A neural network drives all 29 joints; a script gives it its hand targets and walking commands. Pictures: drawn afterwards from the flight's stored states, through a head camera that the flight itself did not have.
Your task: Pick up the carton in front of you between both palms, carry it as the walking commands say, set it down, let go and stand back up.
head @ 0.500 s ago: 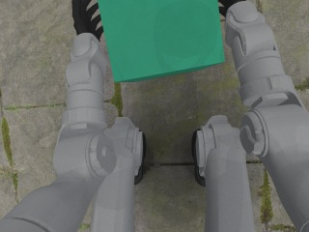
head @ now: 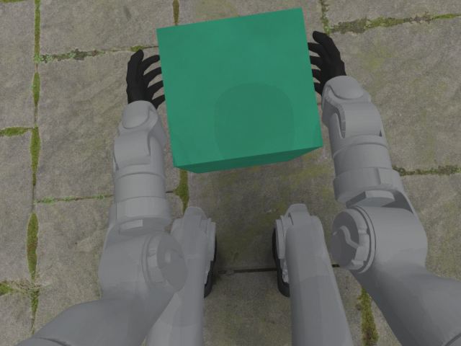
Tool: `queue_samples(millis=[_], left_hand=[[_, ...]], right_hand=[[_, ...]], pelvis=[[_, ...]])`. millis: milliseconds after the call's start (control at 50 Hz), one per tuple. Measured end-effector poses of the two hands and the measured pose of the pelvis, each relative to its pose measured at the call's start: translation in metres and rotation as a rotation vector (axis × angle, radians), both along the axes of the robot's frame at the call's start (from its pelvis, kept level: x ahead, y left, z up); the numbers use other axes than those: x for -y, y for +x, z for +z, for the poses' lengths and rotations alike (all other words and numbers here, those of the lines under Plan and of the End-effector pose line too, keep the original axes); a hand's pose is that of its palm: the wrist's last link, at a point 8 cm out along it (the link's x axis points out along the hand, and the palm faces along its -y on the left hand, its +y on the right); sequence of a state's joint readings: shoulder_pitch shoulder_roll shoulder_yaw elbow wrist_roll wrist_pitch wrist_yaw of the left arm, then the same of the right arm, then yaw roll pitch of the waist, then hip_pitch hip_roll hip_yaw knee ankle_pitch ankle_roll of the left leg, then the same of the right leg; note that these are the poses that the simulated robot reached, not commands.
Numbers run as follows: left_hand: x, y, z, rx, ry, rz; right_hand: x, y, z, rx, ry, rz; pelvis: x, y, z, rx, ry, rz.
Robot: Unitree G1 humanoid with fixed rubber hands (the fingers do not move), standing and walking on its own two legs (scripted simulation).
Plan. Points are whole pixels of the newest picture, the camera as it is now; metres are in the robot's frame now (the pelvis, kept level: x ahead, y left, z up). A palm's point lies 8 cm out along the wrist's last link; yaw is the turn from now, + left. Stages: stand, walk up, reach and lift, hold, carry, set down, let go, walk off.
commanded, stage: reach and lift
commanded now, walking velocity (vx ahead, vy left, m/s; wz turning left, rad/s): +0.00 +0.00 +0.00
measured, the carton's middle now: (237, 109) +0.49 +0.00 -0.13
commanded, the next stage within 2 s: none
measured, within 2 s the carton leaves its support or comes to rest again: neither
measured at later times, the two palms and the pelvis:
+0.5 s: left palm (82, 78) +0.44 +0.15 +0.12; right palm (386, 62) +0.44 -0.15 +0.10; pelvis +0.05 +0.00 +0.14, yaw -1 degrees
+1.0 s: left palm out of the picture +0.40 +0.15 +0.26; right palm out of the picture +0.39 -0.15 +0.25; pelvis +0.09 +0.01 +0.25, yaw -1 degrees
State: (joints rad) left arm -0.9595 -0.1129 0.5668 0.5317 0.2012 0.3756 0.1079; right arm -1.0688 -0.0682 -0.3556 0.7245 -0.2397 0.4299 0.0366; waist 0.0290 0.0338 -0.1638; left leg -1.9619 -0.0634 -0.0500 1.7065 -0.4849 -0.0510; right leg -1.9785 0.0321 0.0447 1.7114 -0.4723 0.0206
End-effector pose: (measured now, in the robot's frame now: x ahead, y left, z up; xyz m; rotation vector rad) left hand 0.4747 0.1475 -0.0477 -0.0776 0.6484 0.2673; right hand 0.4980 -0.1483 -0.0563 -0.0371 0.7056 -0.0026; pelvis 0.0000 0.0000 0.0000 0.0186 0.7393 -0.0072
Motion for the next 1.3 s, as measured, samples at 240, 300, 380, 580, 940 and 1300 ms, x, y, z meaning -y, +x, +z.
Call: queue_samples(millis=[240,300,380,580,940,1300], left_hand=[[0.001,-0.016,0.083,-0.005,0.004,-0.022],[0.0,-0.021,0.103,-0.007,0.004,-0.027],[-0.001,-0.027,0.128,-0.007,0.001,-0.036],[0.0,-0.042,0.188,-0.005,-0.002,-0.061],[-0.001,-0.069,0.295,0.005,0.018,-0.124],[-0.001,-0.086,0.344,-0.008,0.039,-0.159]], right_hand=[[0.002,-0.025,0.079,-0.007,0.016,-0.037],[0.0,-0.032,0.099,-0.008,0.017,-0.043],[0.0,-0.041,0.125,-0.008,0.016,-0.054],[0.001,-0.064,0.184,-0.007,0.017,-0.085],[0.0,-0.104,0.293,0.006,0.007,-0.128],[0.0,-0.127,0.343,-0.004,-0.015,-0.137]], pelvis=[[0.001,0.024,0.065,0.087,-0.001,-0.011],[0.002,0.029,0.082,0.116,-0.003,-0.009],[0.002,0.037,0.105,0.158,-0.007,-0.007],[-0.001,0.056,0.16,0.281,-0.014,-0.007],[-0.006,0.086,0.243,0.586,-0.027,-0.011],[-0.007,0.078,0.265,0.814,-0.032,-0.011]])
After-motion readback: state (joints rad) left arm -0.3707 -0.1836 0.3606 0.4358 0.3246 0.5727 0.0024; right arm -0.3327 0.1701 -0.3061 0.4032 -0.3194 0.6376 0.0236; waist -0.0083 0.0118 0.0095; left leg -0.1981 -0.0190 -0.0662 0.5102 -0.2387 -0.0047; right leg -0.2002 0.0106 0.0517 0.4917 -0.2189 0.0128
